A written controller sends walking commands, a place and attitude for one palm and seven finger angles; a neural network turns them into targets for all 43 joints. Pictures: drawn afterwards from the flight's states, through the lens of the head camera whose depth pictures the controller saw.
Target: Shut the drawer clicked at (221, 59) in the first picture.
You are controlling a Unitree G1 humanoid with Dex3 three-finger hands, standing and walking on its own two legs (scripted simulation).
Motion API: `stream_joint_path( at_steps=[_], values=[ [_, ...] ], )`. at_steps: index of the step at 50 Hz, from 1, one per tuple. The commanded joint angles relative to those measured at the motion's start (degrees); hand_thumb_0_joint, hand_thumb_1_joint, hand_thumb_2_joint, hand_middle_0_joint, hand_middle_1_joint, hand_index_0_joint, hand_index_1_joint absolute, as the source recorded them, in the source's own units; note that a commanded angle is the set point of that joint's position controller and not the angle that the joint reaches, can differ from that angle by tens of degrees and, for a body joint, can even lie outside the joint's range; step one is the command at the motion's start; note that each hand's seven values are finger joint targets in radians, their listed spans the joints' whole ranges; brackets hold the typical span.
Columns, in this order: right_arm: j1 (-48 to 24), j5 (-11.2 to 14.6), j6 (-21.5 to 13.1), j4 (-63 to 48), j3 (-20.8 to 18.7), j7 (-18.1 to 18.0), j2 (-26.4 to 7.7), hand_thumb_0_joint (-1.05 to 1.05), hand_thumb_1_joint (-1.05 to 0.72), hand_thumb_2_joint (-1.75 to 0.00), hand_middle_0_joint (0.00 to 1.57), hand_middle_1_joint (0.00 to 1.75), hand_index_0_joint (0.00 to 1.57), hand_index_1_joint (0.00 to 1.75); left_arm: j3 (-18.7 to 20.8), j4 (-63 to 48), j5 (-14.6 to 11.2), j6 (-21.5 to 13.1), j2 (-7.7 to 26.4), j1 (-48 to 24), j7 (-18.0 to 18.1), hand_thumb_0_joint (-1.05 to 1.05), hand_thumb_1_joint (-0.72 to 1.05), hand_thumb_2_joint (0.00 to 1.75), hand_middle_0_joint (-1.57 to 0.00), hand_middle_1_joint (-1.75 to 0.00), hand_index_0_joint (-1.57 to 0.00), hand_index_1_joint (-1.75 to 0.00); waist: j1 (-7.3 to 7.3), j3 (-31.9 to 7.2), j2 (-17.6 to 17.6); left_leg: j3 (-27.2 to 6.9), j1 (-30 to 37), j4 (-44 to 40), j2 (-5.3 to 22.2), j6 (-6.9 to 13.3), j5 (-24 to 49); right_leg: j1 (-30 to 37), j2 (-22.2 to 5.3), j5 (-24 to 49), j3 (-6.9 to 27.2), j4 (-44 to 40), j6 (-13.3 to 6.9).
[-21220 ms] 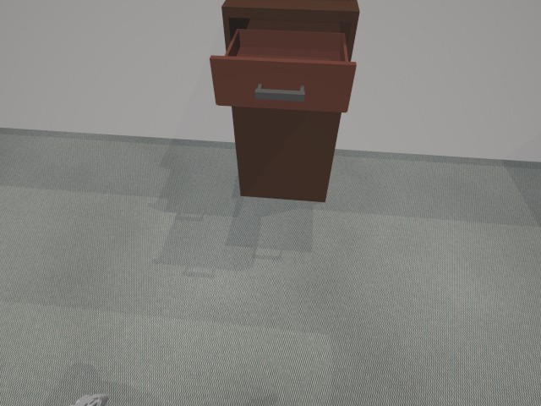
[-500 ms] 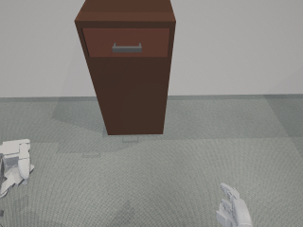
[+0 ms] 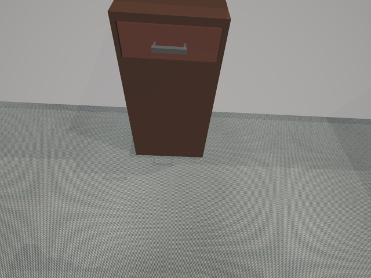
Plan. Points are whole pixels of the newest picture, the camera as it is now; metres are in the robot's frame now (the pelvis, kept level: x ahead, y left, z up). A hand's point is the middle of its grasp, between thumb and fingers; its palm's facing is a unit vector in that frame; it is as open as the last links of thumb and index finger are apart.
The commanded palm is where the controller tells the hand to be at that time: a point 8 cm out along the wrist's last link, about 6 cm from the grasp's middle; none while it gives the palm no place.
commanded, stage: let the arm hang, fingers relaxed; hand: left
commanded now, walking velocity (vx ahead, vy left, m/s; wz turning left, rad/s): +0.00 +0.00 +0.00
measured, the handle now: (169, 47) +0.90 +0.11 +0.02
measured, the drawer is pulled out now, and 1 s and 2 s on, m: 0.00 0.00 0.00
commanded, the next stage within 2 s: look to check the result in 0.74 s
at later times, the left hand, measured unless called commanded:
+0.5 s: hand out of the picture +0.01 +0.19 -0.17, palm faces +0.00 -0.97 -0.22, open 7.2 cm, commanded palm none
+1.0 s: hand out of the picture +0.02 +0.17 -0.17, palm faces -0.01 -0.97 -0.23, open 7.3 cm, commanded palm none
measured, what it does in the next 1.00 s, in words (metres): stands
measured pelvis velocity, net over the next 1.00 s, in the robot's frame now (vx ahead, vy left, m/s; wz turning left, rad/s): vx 0.02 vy -0.01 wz -0.02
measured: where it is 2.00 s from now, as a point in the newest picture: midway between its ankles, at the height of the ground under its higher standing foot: outside the picture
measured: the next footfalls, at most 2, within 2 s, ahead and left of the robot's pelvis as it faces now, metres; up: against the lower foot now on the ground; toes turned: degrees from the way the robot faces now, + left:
none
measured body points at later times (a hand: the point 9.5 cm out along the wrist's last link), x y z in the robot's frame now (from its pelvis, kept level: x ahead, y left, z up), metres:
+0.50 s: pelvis +0.00 +0.00 +0.01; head +0.01 -0.01 +0.45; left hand +0.01 +0.24 -0.15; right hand +0.00 -0.22 -0.16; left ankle +0.06 +0.10 -0.74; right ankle -0.02 -0.10 -0.74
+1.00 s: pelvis +0.02 -0.01 +0.01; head +0.04 -0.02 +0.46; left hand +0.03 +0.23 -0.15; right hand +0.01 -0.24 -0.16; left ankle +0.06 +0.10 -0.74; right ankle -0.02 -0.10 -0.74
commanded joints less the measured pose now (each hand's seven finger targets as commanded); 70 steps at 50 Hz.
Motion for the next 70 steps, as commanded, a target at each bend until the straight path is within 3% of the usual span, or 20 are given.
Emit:
stream_joint_path(
  at_steps=[1, 7, 12, 17, 23, 29, 31, 51, 58, 64, 70],
  values=[
    [-0.55, -0.01, -1.60, -0.67, -2.31, -1.36, -6.06, 0.00, -0.90, -0.90, 0.20, 0.30, 0.20, 0.30, 0.90, 1.69, 0.70, -2.63, 8.15, 1.95, -0.48, 0.00, 0.90, 0.90, -0.64, -0.78, -0.64, -0.78, 0.57, -4.96, 9.41, -7.73, 3.79, -8.99, 6.08, 1.51, -3.12, 1.26, -5.70, -1.34, 7.59, -8.39, -2.39],
    [3.28, 0.32, -1.05, 4.01, -2.61, -1.57, -4.93, 0.00, -0.90, -0.90, 0.20, 0.30, 0.20, 0.30, 0.04, 7.10, 0.47, -2.78, 7.67, 2.47, -0.15, 0.00, 0.90, 0.90, -0.40, -0.52, -0.40, -0.52, -0.11, -0.05, 2.47, -6.65, 4.71, -9.10, 5.98, 1.28, -3.43, -2.38, -6.10, -4.32, 7.10, -10.83, -2.54],
    [4.46, 0.26, -1.00, 5.78, -2.63, -1.65, -4.08, 0.00, -0.90, -0.90, 0.20, 0.30, 0.20, 0.30, -0.09, 8.88, 0.45, -2.76, 7.01, 3.44, 0.12, 0.00, 0.90, 0.90, -0.20, -0.30, -0.20, -0.30, -0.17, 0.27, 1.06, -6.08, 5.71, -9.23, 5.93, 1.36, -3.31, -3.47, -6.00, -5.24, 7.39, -10.74, -2.49],
    [4.00, 0.21, -1.14, 6.86, -2.45, -1.71, -2.97, 0.00, -0.90, -0.90, 0.20, 0.30, 0.20, 0.30, -0.15, 9.62, 0.46, -2.65, 6.04, 3.61, 0.34, 0.00, 0.90, 0.90, -0.20, -0.30, -0.20, -0.30, 0.08, 1.93, 2.47, -6.20, 4.78, -10.48, 6.22, 1.31, -3.50, -3.57, -5.76, -4.49, 6.89, -9.90, -2.12],
    [3.83, 0.11, -1.42, 7.20, -2.42, -1.68, -1.98, 0.00, -0.90, -0.90, 0.20, 0.30, 0.20, 0.30, 0.01, 9.29, 0.58, -2.85, 5.09, 2.89, 0.48, 0.00, 0.90, 0.90, -0.20, -0.30, -0.20, -0.30, 0.14, 2.59, 1.63, -5.60, 4.10, -10.56, 5.94, 1.09, -1.66, -2.99, -5.85, -2.73, 7.18, -9.87, -1.83],
    [3.62, 0.15, -1.79, 7.22, -2.39, -1.78, -1.60, 0.00, -0.90, -0.90, 0.20, 0.30, 0.20, 0.30, 0.22, 8.58, 0.57, -3.24, 4.72, 2.24, 0.61, 0.00, 0.90, 0.90, -0.20, -0.30, -0.20, -0.30, 0.15, 0.12, 2.35, -5.02, 5.90, -8.97, 6.04, 0.90, 4.17, -1.26, -6.11, 1.25, 7.33, -9.78, -1.74],
    [3.39, 0.06, -1.73, 7.38, -2.22, -1.82, -1.03, 0.00, -0.90, -0.90, 0.20, 0.30, 0.20, 0.30, 0.17, 8.55, 0.48, -3.16, 4.28, 1.64, 0.59, 0.00, 0.90, 0.90, -0.20, -0.30, -0.20, -0.30, 0.07, 1.63, 3.10, -4.78, 5.11, -9.08, 5.91, 0.66, 3.63, -1.53, -6.22, 0.89, 7.38, -10.21, -1.73],
    [1.64, 0.30, -2.00, 7.48, -2.53, -2.16, -3.64, 0.00, -0.90, -0.90, 0.20, 0.30, 0.20, 0.30, 0.54, 8.80, 0.33, -3.74, 6.21, 0.43, 0.59, 0.00, 0.90, 0.90, -0.20, -0.30, -0.20, -0.30, -0.14, -1.51, 1.79, -3.79, 9.08, -7.89, 6.71, 0.57, 9.02, 1.40, -6.64, 8.96, 7.61, -10.70, -1.66],
    [0.06, 0.30, -1.90, 7.36, -2.55, -2.05, -4.87, 0.00, -0.90, -0.90, 0.20, 0.30, 0.20, 0.30, 0.52, 8.78, 0.34, -3.72, 7.26, -0.59, 0.48, 0.00, 0.90, 0.90, -0.20, -0.30, -0.20, -0.30, -0.14, -0.66, 2.22, -3.80, 9.08, -8.44, 6.73, 0.41, 7.65, 1.16, -6.76, 7.71, 7.98, -11.62, -1.56],
    [-1.29, 0.37, -2.13, 6.94, -2.67, -2.03, -6.08, 0.00, -0.90, -0.90, 0.20, 0.30, 0.20, 0.30, 0.77, 8.36, 0.42, -3.99, 8.50, -1.28, 0.48, 0.00, 0.90, 0.90, -0.20, -0.30, -0.20, -0.30, 0.07, -2.38, 1.41, -3.60, 10.33, -8.26, 6.98, 0.42, 10.41, 2.57, -6.96, 12.55, 8.01, -11.22, -1.21],
    [-2.54, 0.31, -2.16, 6.84, -2.72, -1.93, -6.76, 0.00, -0.90, -0.90, 0.20, 0.30, 0.20, 0.30, 0.93, 7.91, 0.43, -4.01, 9.45, -2.94, 0.40, 0.00, 0.90, 0.90, -0.20, -0.30, -0.20, -0.30, -0.03, -1.41, 2.04, -3.47, 10.05, -8.94, 7.09, 0.19, 10.11, 2.74, -7.11, 12.95, 8.03, -11.69, -1.09]
  ],
)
